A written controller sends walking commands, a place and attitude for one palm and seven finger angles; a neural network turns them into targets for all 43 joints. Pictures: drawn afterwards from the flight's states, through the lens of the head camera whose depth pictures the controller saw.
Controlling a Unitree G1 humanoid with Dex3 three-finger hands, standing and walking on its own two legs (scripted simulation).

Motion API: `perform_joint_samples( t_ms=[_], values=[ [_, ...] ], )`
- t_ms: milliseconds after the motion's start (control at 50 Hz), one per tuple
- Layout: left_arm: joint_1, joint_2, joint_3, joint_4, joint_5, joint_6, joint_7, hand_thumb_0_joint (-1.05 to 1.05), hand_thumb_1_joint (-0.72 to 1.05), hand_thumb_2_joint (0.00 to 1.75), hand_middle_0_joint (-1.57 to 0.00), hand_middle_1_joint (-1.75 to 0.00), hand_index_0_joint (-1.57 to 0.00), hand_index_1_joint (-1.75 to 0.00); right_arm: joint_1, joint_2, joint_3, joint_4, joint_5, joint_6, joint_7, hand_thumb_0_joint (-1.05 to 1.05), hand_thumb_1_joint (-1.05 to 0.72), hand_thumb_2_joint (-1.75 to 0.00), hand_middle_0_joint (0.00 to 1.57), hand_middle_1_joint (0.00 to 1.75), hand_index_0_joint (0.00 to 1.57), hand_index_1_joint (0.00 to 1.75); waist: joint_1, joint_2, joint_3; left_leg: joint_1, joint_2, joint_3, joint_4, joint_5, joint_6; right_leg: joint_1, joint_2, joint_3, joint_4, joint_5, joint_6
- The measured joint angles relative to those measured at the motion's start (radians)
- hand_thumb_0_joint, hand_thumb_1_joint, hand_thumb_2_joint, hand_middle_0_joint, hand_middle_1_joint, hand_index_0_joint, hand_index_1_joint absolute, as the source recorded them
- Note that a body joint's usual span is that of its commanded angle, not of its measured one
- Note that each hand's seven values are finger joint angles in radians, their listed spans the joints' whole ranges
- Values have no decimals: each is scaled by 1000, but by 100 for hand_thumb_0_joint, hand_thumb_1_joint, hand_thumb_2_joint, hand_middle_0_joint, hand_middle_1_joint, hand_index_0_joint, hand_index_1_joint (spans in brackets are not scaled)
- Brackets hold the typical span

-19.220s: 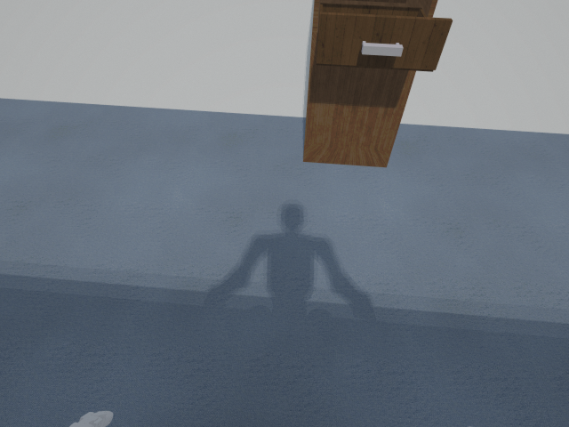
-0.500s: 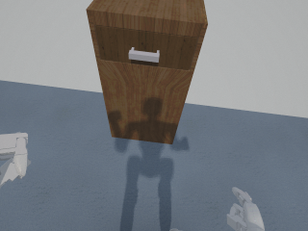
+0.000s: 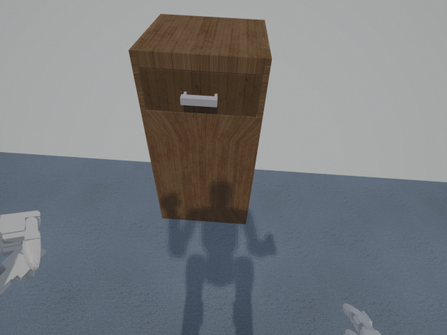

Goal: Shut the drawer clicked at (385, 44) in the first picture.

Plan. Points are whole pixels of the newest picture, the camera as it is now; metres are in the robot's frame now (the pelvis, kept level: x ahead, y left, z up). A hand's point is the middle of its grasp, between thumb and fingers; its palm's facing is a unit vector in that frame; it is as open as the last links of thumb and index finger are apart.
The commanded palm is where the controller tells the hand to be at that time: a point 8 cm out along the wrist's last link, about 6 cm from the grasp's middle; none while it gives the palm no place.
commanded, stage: stop stepping back and stand still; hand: left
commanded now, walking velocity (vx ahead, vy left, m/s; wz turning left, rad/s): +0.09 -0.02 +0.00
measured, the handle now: (199, 97) +0.87 +0.11 +0.01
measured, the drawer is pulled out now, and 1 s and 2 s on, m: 0.00 0.00 0.00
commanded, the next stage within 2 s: let the arm hang, fingers relaxed in 0.28 s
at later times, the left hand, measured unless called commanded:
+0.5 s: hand (70, 301) +0.18 +0.26 +0.01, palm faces +0.27 -0.87 -0.42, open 3.1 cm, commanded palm none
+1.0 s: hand out of the picture -0.08 +0.19 -0.17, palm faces +0.09 -0.97 -0.22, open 5.7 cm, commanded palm none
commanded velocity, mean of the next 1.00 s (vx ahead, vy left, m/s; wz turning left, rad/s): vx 0.03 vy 0.01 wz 0.00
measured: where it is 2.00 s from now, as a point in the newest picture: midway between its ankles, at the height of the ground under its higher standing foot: outside the picture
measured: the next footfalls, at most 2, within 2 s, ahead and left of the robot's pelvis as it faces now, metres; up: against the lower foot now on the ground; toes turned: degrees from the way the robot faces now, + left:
left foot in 0.24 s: +0.05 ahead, +0.13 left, +0.00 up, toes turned +6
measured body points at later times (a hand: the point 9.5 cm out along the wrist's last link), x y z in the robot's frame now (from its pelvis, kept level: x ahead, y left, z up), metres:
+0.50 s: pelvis -0.01 +0.00 -0.02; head -0.04 -0.02 +0.43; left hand +0.16 +0.30 +0.04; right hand +0.13 -0.23 -0.13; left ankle +0.02 +0.12 -0.73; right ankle +0.03 -0.09 -0.74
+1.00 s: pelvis -0.01 +0.01 +0.00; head +0.01 +0.01 +0.45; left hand -0.08 +0.24 -0.15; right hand -0.04 -0.21 -0.16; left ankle +0.01 +0.12 -0.74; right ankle +0.03 -0.09 -0.74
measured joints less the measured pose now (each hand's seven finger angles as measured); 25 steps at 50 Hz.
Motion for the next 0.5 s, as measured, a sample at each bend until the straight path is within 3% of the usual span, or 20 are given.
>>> perform_joint_samples(
  t_ms=[80, 140, 180, 240, 280, 340, 380, 400, 440, 500],
  values=[
    [-28, 4, 4, 15, 0, -7, -4, 1, 88, 90, -141, -160, -141, -160, -10, 12, 4, 7, -11, -4, 8, 2, -90, -90, 20, 30, 20, 30, 9, 6, 13, -19, 5, -11, 46, -59, 2, 12, 8, -10, -31, 85, -34],
    [-40, -10, -8, 6, -3, -15, -8, 1, 88, 90, -141, -160, -141, -160, -24, 13, 1, 18, -14, 2, 21, 2, -90, -90, 21, 30, 20, 30, 25, -1, 17, -80, -2, -4, 210, -121, 5, 3, 5, -10, -43, 154, -57],
    [-45, -23, -22, 7, -4, -18, -9, 1, 88, 90, -141, -160, -141, -160, -25, 13, -1, 23, -12, 8, 24, 2, -90, -90, 21, 30, 20, 30, 29, -6, 12, -86, -2, 8, 241, -146, 10, -3, -1, -10, -37, 151, -52],
    [-43, -36, -32, -4, -3, -17, -6, 1, 88, 90, -141, -160, -141, -160, -20, 5, 3, 12, -15, 8, 17, 2, -90, -90, 21, 30, 21, 30, 25, -1, 4, -25, 12, 10, 94, -156, 26, -31, -3, -21, 9, 97, -40],
    [-46, -31, -25, -12, -3, -17, -2, 1, 88, 90, -141, -160, -141, -160, -30, 9, 5, 7, -15, 2, 12, 2, -90, -90, 21, 30, 21, 30, 21, -6, 25, -23, 9, 14, 76, -24, 16, -47, -3, -10, 66, 30, -20],
    [-42, -8, 0, -5, 6, -15, -2, 1, 88, 90, -141, -160, -141, -160, -28, 32, 10, 5, -10, -11, 10, 2, -90, -90, 21, 30, 20, 30, 18, -12, 30, -14, 1, 19, 77, -2, 4, -56, -4, 8, 156, -45, 8],
    [-40, 6, 14, 2, 9, -14, -1, 1, 88, 90, -141, -160, -141, -160, -18, 46, 19, 0, -6, -19, 14, 2, -90, -90, 21, 30, 20, 30, 17, -10, 25, -12, -2, 13, 72, -7, -5, -11, -8, 5, 91, -29, 13],
    [-67, 17, -2, 54, 17, -26, -16, 1, 88, 90, -141, -160, -141, -160, -21, 45, 13, 22, -7, -42, 31, 2, -90, -90, 21, 30, 20, 30, 25, -2, 18, -29, -3, 11, 88, -12, -10, -8, -13, -4, 52, 59, 0],
    [-179, 9, -89, 267, 30, 33, -73, 1, 89, 90, -140, -160, -141, -159, -45, 25, -6, 84, -5, -18, 69, 1, -90, -90, 21, 30, 20, 30, 34, 38, 6, -66, -1, -5, 133, -29, -16, -29, -15, -28, 75, 85, -27],
    [-330, -65, -199, 662, 38, 170, -114, 0, 89, 90, -136, -156, -137, -156, -64, 5, -16, 157, -17, 73, 92, 1, -90, -90, 21, 30, 21, 30, 16, 70, -11, -95, 8, -13, 194, -76, -6, -42, -26, -67, 105, 34, -37]
  ],
)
